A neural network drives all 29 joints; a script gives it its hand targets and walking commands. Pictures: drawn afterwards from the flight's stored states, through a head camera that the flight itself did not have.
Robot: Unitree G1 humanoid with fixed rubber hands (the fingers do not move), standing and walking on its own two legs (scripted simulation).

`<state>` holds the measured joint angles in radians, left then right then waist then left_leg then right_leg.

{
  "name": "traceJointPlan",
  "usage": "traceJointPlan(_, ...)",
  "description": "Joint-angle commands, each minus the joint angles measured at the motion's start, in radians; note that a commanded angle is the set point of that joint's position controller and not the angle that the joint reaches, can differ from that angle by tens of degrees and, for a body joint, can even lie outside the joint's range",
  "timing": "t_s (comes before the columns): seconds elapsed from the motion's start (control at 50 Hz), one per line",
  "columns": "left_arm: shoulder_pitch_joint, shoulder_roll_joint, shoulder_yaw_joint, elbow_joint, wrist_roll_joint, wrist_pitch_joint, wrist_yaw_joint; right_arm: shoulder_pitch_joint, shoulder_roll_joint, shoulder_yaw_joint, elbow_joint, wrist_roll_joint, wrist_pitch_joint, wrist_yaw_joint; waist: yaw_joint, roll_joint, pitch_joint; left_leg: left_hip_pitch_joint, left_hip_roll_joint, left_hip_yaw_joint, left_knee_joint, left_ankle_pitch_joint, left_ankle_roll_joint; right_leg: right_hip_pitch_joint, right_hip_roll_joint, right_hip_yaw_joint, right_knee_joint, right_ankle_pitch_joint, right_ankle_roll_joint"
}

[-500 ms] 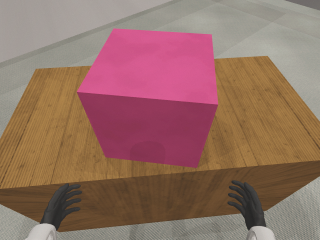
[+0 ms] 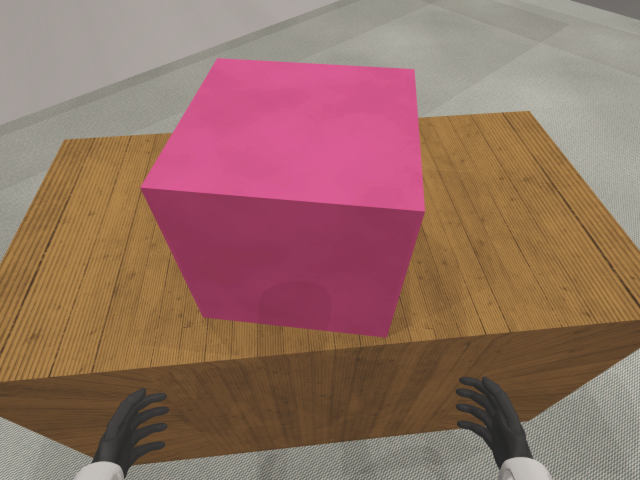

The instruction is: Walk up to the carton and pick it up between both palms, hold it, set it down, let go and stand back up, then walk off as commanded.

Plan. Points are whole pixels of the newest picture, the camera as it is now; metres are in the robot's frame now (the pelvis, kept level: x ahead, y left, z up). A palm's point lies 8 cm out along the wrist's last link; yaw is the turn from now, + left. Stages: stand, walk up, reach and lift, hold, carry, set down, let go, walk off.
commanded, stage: let go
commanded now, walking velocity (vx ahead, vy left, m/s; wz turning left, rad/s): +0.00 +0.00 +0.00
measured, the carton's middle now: (303, 199) +0.51 +0.03 +0.03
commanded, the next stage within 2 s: stand in 0.10 s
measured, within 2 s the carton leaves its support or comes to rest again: neither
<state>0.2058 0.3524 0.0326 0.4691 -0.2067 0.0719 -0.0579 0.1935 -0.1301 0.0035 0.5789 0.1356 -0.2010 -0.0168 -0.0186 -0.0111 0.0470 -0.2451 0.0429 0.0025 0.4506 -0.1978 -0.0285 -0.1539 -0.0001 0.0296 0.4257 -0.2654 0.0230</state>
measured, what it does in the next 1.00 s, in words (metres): stands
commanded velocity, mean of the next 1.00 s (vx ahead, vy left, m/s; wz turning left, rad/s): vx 0.00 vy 0.00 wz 0.00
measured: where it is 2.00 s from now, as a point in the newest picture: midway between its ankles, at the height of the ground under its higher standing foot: outside the picture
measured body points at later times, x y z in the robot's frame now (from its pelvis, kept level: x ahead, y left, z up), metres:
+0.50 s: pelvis +0.01 +0.00 +0.00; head -0.01 +0.01 +0.45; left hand +0.17 +0.28 -0.08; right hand +0.16 -0.29 -0.07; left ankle +0.03 +0.14 -0.74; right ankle -0.02 -0.13 -0.74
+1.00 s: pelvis +0.01 +0.00 +0.00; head +0.00 +0.01 +0.45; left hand +0.14 +0.29 -0.09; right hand +0.14 -0.29 -0.09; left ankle +0.03 +0.14 -0.74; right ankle -0.02 -0.13 -0.74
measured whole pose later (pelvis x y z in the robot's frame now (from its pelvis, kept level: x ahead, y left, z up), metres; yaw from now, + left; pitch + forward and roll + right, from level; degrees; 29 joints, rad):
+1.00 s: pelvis +0.01 +0.00 +0.00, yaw +0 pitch +0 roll +0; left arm 0.24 0.34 0.03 0.72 -0.07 -0.02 -0.02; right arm 0.18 -0.34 -0.03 0.80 0.07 -0.04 0.01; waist -0.02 -0.01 -0.04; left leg -0.24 0.03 0.00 0.45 -0.21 -0.02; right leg -0.15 -0.01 0.03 0.43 -0.28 0.02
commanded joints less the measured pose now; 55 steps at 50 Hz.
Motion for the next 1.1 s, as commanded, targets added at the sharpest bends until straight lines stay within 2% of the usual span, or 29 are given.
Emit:
traceJointPlan(0.0,-0.050,0.017,0.012,-0.065,0.144,-0.002,0.029,-0.117,-0.150,-0.062,0.005,-0.145,-0.038,0.023,0.036,0.067,-0.121,0.314,-0.030,0.043,-0.070,0.162,-0.022,-0.147,0.028,-0.090,-0.119,0.039,-0.049)
traceJointPlan(0.06,-0.041,-0.010,0.015,-0.055,0.163,0.006,0.035,-0.119,-0.179,-0.076,0.047,-0.153,-0.045,0.032,0.037,0.066,-0.122,0.352,-0.034,0.040,-0.068,0.210,-0.029,-0.149,0.038,-0.094,-0.123,0.087,-0.042)
traceJointPlan(0.08,-0.039,0.014,0.016,-0.059,0.147,0.003,0.029,-0.122,-0.168,-0.056,-0.001,-0.142,-0.056,0.030,0.029,0.013,-0.153,0.349,-0.045,0.048,-0.052,0.184,-0.015,-0.117,0.030,-0.088,-0.123,0.083,-0.030)
traceJointPlan(0.1,0.027,0.182,0.098,0.020,0.266,-0.060,0.064,-0.033,-0.367,-0.099,0.089,-0.214,0.033,0.007,0.036,0.032,-0.225,0.158,0.073,-0.029,0.018,0.343,0.039,0.004,-0.069,0.022,0.001,0.271,-0.041)
traceJointPlan(0.12,0.036,0.235,0.093,0.005,0.251,-0.081,0.066,-0.009,-0.410,-0.105,0.087,-0.205,0.075,0.001,0.037,0.060,-0.233,0.111,0.048,-0.009,0.010,0.258,0.035,0.036,-0.071,0.025,0.009,0.256,-0.033)
traceJointPlan(0.16,-0.014,0.224,0.086,-0.004,0.254,-0.103,0.063,-0.033,-0.404,-0.109,0.069,-0.207,0.100,-0.002,0.016,-0.006,-0.213,0.101,0.049,-0.008,0.010,0.165,0.039,-0.006,-0.080,0.044,0.007,0.235,-0.047)
traceJointPlan(0.2,-0.030,0.213,0.085,0.019,0.262,-0.117,0.057,-0.054,-0.357,-0.080,0.066,-0.211,0.112,0.012,0.020,0.050,-0.148,0.024,0.055,-0.003,-0.021,0.082,0.034,-0.005,-0.087,0.079,0.012,0.164,-0.041)
traceJointPlan(0.22,-0.011,0.198,0.064,0.026,0.257,-0.121,0.058,-0.073,-0.348,-0.072,0.080,-0.200,0.121,0.019,0.025,0.007,-0.180,0.040,0.052,-0.017,-0.026,0.049,0.033,-0.001,-0.096,0.071,0.011,0.147,-0.037)
traceJointPlan(0.26,0.013,0.208,0.074,0.056,0.269,-0.126,0.060,-0.038,-0.343,-0.068,0.111,-0.203,0.121,0.026,0.020,0.018,-0.153,0.051,0.052,-0.040,-0.028,0.041,0.040,-0.034,-0.085,0.086,0.001,0.082,-0.054)
traceJointPlan(0.28,-0.015,0.216,0.077,0.071,0.276,-0.119,0.058,-0.046,-0.371,-0.079,0.121,-0.200,0.118,0.028,0.015,-0.036,-0.123,0.032,0.051,-0.033,-0.037,0.019,0.037,-0.037,-0.086,0.071,-0.014,0.098,-0.050)
traceJointPlan(0.32,-0.008,0.223,0.077,0.076,0.272,-0.121,0.063,-0.066,-0.381,-0.076,0.127,-0.205,0.125,0.033,0.023,-0.001,-0.115,0.043,0.058,-0.037,-0.038,0.081,0.032,-0.070,-0.081,0.061,-0.008,0.103,-0.053)
traceJointPlan(0.34,0.008,0.234,0.083,0.077,0.277,-0.128,0.058,-0.030,-0.408,-0.086,0.133,-0.200,0.125,0.032,0.007,0.072,-0.060,0.012,0.045,-0.034,-0.044,0.019,0.034,-0.061,-0.084,0.091,-0.029,0.089,-0.051)
traceJointPlan(0.36,0.010,0.234,0.077,0.094,0.264,-0.133,0.056,-0.043,-0.405,-0.077,0.148,-0.206,0.124,0.028,0.024,0.007,-0.073,0.007,0.060,-0.051,-0.053,0.046,0.043,-0.064,-0.093,0.083,-0.014,0.047,-0.056)
traceJointPlan(0.38,0.024,0.218,0.070,0.095,0.266,-0.132,0.048,-0.039,-0.430,-0.084,0.140,-0.202,0.118,0.033,0.023,0.094,-0.092,0.007,0.059,-0.040,-0.033,-0.009,0.047,-0.048,-0.088,0.103,-0.035,0.072,-0.055)
traceJointPlan(0.46,0.008,0.258,0.079,0.126,0.266,-0.140,0.048,-0.069,-0.436,-0.084,0.148,-0.199,0.127,0.032,0.031,0.005,-0.091,0.025,0.055,-0.059,-0.062,-0.017,0.040,-0.067,-0.077,0.087,-0.036,0.042,-0.051)
traceJointPlan(0.62,0.008,0.236,0.063,0.173,0.265,-0.128,0.057,-0.027,-0.432,-0.081,0.179,-0.181,0.132,0.029,0.003,0.020,-0.104,0.092,0.063,-0.056,-0.031,0.109,0.049,-0.070,-0.096,0.080,-0.040,0.162,-0.059)
traceJointPlan(0.68,0.012,0.225,0.066,0.186,0.255,-0.124,0.054,-0.068,-0.451,-0.083,0.185,-0.192,0.137,0.034,0.024,0.021,-0.128,0.064,0.066,-0.063,-0.043,0.142,0.046,-0.047,-0.081,0.054,-0.028,0.147,-0.051)
traceJointPlan(0.7,-0.009,0.237,0.062,0.184,0.271,-0.126,0.056,-0.047,-0.440,-0.088,0.186,-0.187,0.133,0.032,0.002,0.021,-0.103,0.078,0.056,-0.050,-0.034,0.130,0.045,-0.068,-0.082,0.065,-0.034,0.167,-0.054)
traceJointPlan(0.72,0.044,0.216,0.060,0.182,0.254,-0.120,0.053,-0.052,-0.479,-0.089,0.198,-0.186,0.138,0.025,0.046,0.066,-0.100,0.040,0.052,-0.051,-0.044,0.062,0.045,-0.049,-0.076,0.063,-0.046,0.111,-0.044)
traceJointPlan(0.74,0.013,0.220,0.058,0.186,0.260,-0.126,0.051,-0.038,-0.467,-0.088,0.204,-0.181,0.137,0.024,0.011,0.020,-0.091,0.034,0.056,-0.069,-0.056,0.034,0.047,-0.042,-0.086,0.075,-0.042,0.111,-0.046)
traceJointPlan(0.76,0.031,0.227,0.058,0.198,0.256,-0.127,0.053,-0.068,-0.425,-0.076,0.195,-0.184,0.135,0.035,0.024,-0.008,-0.116,0.076,0.072,-0.076,-0.055,0.054,0.052,-0.067,-0.079,0.060,-0.043,0.082,-0.051)
traceJointPlan(0.8,-0.001,0.243,0.059,0.191,0.256,-0.126,0.052,-0.032,-0.441,-0.071,0.217,-0.180,0.139,0.028,0.016,0.037,-0.133,0.074,0.071,-0.063,-0.049,0.108,0.045,-0.013,-0.092,0.076,-0.034,0.119,-0.049)
traceJointPlan(0.84,0.021,0.208,0.040,0.204,0.257,-0.131,0.051,-0.073,-0.425,-0.071,0.209,-0.186,0.134,0.028,0.031,-0.005,-0.121,0.068,0.066,-0.064,-0.049,0.110,0.052,-0.024,-0.091,0.061,-0.044,0.143,-0.052)
traceJointPlan(0.88,-0.012,0.228,0.051,0.209,0.262,-0.131,0.049,-0.050,-0.447,-0.081,0.214,-0.175,0.134,0.024,0.011,-0.038,-0.106,0.060,0.075,-0.064,-0.043,0.117,0.053,-0.043,-0.103,0.082,-0.053,0.192,-0.053)
traceJointPlan(0.94,0.011,0.222,0.053,0.221,0.259,-0.125,0.063,-0.049,-0.442,-0.081,0.219,-0.180,0.137,0.026,0.004,0.035,-0.110,0.088,0.067,-0.066,-0.042,0.124,0.046,-0.047,-0.096,0.080,-0.043,0.180,-0.062)
traceJointPlan(0.96,-0.036,0.209,0.051,0.202,0.261,-0.129,0.055,-0.022,-0.442,-0.077,0.231,-0.184,0.133,0.021,-0.009,0.034,-0.135,0.076,0.066,-0.061,-0.048,0.154,0.048,-0.019,-0.097,0.073,-0.044,0.183,-0.058)
traceJointPlan(1.0,0.031,0.246,0.063,0.230,0.253,-0.123,0.054,-0.063,-0.440,-0.071,0.224,-0.189,0.147,0.038,0.025,0.044,-0.118,0.078,0.070,-0.046,-0.047,0.138,0.050,-0.016,-0.092,0.059,-0.042,0.179,-0.059)
traceJointPlan(1.04,0.015,0.255,0.068,0.241,0.258,-0.136,0.056,-0.043,-0.438,-0.073,0.234,-0.181,0.144,0.031,0.014,-0.019,-0.096,0.065,0.074,-0.070,-0.065,0.154,0.056,-0.025,-0.101,0.079,-0.045,0.191,-0.062)
traceJointPlan(1.08,0.010,0.230,0.054,0.236,0.261,-0.128,0.062,-0.042,-0.442,-0.081,0.239,-0.184,0.150,0.024,0.007,0.044,-0.081,0.066,0.068,-0.058,-0.031,0.185,0.049,-0.036,-0.102,0.066,-0.053,0.220,-0.058)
